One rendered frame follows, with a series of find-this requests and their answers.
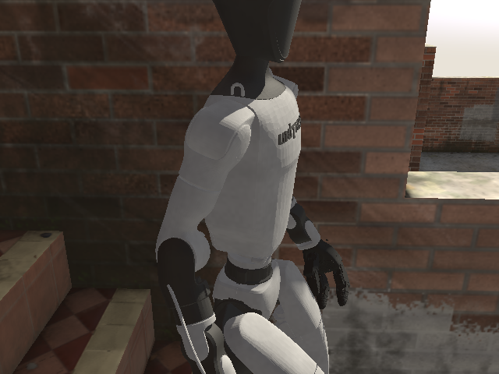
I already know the robot left thigh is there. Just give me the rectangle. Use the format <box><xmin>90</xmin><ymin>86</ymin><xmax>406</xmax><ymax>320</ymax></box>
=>
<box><xmin>273</xmin><ymin>259</ymin><xmax>329</xmax><ymax>374</ymax></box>

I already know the robot left upper arm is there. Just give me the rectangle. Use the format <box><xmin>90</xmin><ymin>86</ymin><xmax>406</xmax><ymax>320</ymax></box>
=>
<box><xmin>273</xmin><ymin>75</ymin><xmax>299</xmax><ymax>98</ymax></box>

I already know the robot left forearm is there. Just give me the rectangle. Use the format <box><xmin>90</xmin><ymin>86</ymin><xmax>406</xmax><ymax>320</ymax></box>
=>
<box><xmin>286</xmin><ymin>196</ymin><xmax>320</xmax><ymax>250</ymax></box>

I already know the left robot hand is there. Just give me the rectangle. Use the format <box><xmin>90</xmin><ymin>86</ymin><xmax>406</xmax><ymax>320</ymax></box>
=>
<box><xmin>303</xmin><ymin>239</ymin><xmax>351</xmax><ymax>309</ymax></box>

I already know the robot right upper arm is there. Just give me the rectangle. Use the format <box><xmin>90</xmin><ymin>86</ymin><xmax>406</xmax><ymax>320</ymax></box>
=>
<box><xmin>155</xmin><ymin>99</ymin><xmax>255</xmax><ymax>272</ymax></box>

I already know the robot right forearm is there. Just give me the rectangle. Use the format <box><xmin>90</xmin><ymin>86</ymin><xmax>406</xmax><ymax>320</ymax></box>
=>
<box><xmin>157</xmin><ymin>238</ymin><xmax>236</xmax><ymax>374</ymax></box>

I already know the humanoid robot torso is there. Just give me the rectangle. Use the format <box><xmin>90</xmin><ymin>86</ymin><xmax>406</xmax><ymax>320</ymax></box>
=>
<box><xmin>203</xmin><ymin>68</ymin><xmax>301</xmax><ymax>320</ymax></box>

